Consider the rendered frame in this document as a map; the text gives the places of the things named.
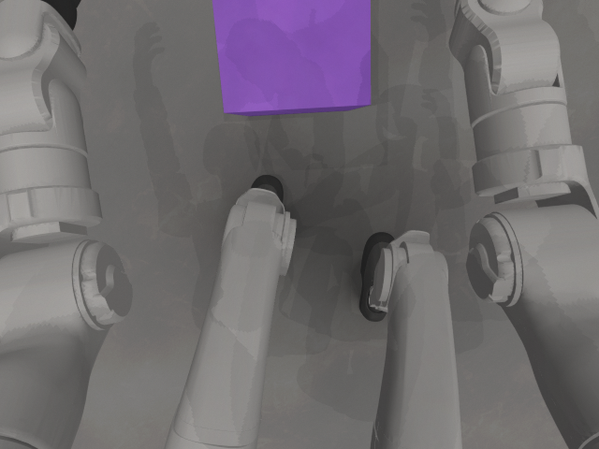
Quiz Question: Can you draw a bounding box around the left robot forearm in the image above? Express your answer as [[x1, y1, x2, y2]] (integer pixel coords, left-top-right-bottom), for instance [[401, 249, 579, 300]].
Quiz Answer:
[[0, 0, 103, 259]]

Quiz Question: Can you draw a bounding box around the carton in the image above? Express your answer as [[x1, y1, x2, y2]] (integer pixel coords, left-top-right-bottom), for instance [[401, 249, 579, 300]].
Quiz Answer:
[[212, 0, 371, 116]]

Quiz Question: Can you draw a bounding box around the robot right foot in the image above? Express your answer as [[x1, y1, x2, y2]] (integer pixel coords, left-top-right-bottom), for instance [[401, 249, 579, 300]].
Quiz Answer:
[[359, 232, 394, 322]]

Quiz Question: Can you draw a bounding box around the right robot upper arm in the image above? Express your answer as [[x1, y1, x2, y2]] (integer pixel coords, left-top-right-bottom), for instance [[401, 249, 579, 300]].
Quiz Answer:
[[466, 204, 599, 449]]

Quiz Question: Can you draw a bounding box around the robot left hand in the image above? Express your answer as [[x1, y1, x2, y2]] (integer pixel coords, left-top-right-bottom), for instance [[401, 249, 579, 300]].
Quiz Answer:
[[41, 0, 81, 31]]

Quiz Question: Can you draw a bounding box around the right robot forearm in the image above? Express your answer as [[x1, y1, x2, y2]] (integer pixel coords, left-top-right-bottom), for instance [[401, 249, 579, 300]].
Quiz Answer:
[[449, 0, 599, 222]]

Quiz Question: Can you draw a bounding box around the left robot upper arm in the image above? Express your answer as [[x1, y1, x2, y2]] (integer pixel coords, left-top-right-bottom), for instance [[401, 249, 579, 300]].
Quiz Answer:
[[0, 239, 133, 449]]

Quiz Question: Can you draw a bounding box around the right robot thigh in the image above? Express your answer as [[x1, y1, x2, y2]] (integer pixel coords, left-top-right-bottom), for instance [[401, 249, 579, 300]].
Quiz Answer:
[[371, 241, 462, 449]]

